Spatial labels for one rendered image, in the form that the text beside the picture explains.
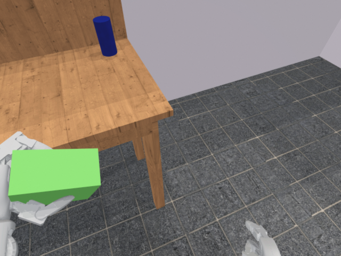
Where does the right robot hand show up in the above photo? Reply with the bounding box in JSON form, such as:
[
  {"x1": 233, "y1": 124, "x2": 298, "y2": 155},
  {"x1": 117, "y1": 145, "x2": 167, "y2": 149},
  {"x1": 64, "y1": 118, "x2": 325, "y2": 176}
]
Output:
[{"x1": 242, "y1": 220, "x2": 281, "y2": 256}]

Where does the left robot hand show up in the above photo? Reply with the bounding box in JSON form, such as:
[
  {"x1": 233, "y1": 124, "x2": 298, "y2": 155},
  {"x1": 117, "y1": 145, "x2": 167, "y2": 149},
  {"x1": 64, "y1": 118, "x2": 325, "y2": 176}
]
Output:
[{"x1": 0, "y1": 131, "x2": 75, "y2": 226}]

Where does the sponge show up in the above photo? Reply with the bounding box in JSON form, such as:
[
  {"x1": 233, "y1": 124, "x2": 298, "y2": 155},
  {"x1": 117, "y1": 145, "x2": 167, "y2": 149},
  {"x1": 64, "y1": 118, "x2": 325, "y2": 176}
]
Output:
[{"x1": 8, "y1": 148, "x2": 101, "y2": 205}]

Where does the table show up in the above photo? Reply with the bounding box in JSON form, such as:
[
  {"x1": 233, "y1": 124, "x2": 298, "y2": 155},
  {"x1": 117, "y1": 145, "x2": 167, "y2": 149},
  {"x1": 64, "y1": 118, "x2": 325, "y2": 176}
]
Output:
[{"x1": 0, "y1": 0, "x2": 173, "y2": 209}]

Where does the robot left forearm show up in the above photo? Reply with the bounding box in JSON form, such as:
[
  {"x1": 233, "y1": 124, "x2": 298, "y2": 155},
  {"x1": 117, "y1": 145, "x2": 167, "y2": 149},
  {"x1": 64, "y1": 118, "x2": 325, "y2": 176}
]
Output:
[{"x1": 0, "y1": 219, "x2": 18, "y2": 256}]

